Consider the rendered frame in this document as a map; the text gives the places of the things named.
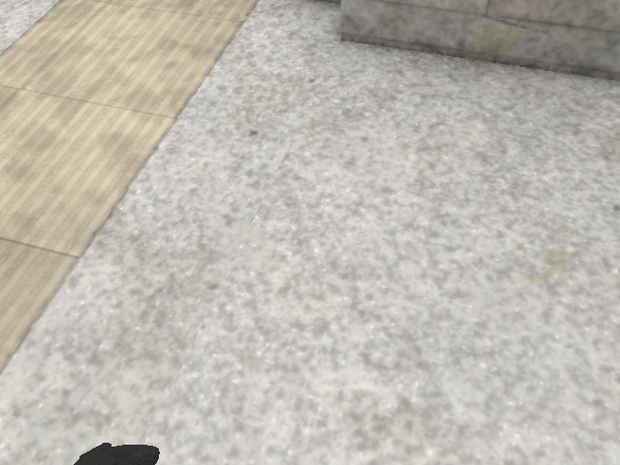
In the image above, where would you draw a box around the robot left hand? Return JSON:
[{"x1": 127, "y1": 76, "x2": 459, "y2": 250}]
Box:
[{"x1": 74, "y1": 443, "x2": 160, "y2": 465}]

